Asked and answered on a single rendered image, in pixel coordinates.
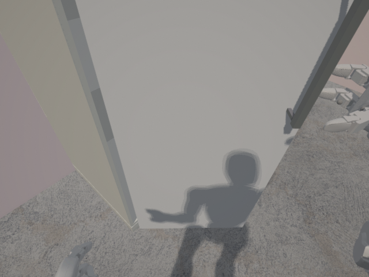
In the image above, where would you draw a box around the robot right upper arm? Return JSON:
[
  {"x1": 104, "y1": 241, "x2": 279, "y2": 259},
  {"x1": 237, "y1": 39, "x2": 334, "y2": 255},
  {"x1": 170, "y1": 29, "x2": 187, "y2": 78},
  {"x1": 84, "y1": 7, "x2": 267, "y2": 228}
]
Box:
[{"x1": 353, "y1": 221, "x2": 369, "y2": 275}]

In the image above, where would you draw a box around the fridge door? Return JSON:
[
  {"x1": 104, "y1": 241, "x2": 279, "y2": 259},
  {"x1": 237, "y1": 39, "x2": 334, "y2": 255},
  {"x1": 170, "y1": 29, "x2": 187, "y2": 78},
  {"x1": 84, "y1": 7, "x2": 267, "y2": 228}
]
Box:
[{"x1": 75, "y1": 0, "x2": 354, "y2": 229}]

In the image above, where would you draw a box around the left robot hand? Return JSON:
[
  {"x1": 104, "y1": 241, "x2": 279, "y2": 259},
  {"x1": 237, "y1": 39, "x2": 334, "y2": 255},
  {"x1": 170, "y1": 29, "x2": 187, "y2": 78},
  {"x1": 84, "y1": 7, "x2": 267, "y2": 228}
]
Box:
[{"x1": 55, "y1": 241, "x2": 97, "y2": 277}]

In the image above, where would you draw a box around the right robot hand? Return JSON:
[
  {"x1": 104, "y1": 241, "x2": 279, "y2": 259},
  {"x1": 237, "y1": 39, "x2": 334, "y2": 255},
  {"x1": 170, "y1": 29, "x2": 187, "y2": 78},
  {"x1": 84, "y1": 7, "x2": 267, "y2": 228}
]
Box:
[{"x1": 319, "y1": 64, "x2": 369, "y2": 134}]

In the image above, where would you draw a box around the handle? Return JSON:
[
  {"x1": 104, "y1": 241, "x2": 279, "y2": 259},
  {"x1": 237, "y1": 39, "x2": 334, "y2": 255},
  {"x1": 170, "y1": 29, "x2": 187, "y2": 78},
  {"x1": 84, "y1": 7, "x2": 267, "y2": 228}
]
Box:
[{"x1": 286, "y1": 0, "x2": 369, "y2": 129}]

